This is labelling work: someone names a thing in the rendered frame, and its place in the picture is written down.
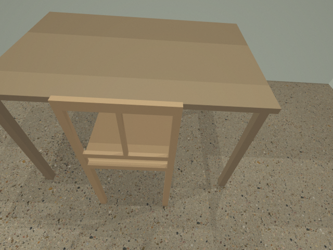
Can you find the table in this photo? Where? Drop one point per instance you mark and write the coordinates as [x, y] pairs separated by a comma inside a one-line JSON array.
[[205, 65]]

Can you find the chair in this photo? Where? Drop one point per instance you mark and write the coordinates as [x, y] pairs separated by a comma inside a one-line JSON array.
[[128, 135]]

